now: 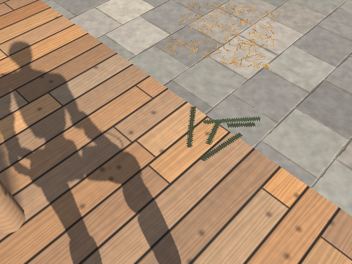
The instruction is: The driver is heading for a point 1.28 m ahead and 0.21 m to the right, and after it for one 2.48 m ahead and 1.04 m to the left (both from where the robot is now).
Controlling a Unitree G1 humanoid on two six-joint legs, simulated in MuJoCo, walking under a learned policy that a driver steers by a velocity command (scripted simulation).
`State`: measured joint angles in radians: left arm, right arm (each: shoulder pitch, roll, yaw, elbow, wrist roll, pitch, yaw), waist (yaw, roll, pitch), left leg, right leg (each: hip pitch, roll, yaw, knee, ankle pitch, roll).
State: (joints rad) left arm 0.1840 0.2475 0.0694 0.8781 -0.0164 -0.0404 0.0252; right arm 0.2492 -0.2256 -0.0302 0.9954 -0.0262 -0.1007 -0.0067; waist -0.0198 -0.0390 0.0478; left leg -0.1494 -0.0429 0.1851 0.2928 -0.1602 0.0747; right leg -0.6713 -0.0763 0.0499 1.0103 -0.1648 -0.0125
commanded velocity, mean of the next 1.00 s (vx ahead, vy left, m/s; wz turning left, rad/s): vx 0.14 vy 0.00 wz -0.32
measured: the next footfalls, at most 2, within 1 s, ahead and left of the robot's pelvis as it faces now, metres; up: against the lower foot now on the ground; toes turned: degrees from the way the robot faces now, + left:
right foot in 0.22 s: +0.18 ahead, -0.13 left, +0.00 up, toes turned -9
left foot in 0.68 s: +0.17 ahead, +0.10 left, +0.00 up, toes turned -18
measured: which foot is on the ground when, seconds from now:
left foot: down 0.00-0.22, up 0.24-0.66, down 0.68-1.00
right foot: up 0.00-0.20, down 0.22-0.68, up 0.70-1.00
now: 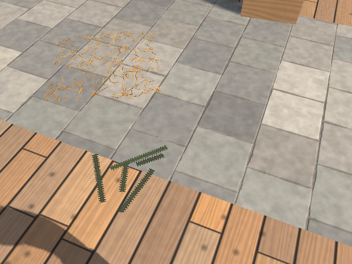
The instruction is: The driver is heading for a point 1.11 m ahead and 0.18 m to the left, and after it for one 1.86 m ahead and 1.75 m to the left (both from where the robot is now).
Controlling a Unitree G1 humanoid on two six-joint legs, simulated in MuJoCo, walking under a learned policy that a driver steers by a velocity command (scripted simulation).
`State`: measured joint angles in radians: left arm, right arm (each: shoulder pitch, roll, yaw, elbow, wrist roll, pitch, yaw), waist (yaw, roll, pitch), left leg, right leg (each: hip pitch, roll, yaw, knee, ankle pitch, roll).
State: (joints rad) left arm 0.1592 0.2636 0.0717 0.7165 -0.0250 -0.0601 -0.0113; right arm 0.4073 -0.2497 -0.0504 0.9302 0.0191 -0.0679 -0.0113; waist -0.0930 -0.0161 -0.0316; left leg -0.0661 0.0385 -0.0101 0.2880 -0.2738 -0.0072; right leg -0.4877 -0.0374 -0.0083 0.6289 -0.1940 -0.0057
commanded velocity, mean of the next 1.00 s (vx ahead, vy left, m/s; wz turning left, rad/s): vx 0.47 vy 0.00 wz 0.27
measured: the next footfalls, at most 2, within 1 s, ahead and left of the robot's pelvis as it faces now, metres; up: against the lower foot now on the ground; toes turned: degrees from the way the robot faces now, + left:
right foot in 0.08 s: +0.13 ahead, -0.14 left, +0.00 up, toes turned -2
left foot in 0.60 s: +0.46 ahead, +0.10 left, +0.00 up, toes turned +10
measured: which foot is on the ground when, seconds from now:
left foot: down 0.00-0.08, up 0.10-0.58, down 0.60-1.00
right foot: up 0.00-0.06, down 0.08-0.62, up 0.64-1.00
